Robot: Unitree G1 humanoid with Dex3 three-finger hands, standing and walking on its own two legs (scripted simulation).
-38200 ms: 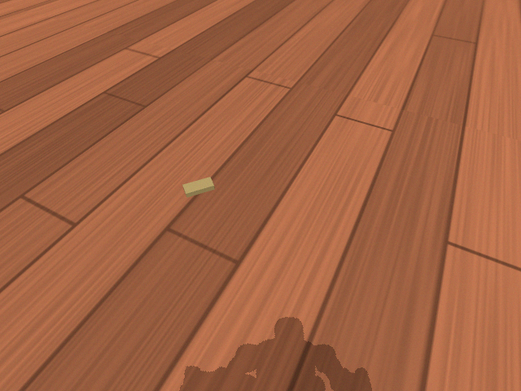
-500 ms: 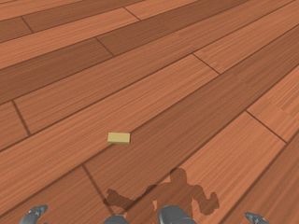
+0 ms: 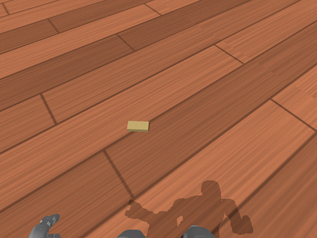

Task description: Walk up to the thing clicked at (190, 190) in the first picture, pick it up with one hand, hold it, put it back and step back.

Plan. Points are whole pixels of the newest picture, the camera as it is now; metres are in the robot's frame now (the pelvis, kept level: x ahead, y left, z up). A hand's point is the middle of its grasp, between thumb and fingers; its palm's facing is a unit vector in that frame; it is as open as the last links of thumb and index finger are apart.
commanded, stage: step back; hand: left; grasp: from above
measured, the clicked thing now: (138, 126) +0.88 +0.19 -0.74
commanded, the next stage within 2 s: stand in 1.44 s
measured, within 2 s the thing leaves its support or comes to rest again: neither
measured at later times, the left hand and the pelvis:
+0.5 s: hand out of the picture -0.10 +0.24 -0.13, palm faces -0.03 -0.91 -0.41, open 7.4 cm; pelvis -0.14 -0.03 +0.01, yaw -3 degrees
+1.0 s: hand out of the picture -0.09 +0.25 -0.13, palm faces +0.04 -0.92 -0.40, open 7.4 cm; pelvis -0.14 -0.02 +0.01, yaw +0 degrees
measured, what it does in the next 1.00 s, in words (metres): walks backwards: left foot, then right foot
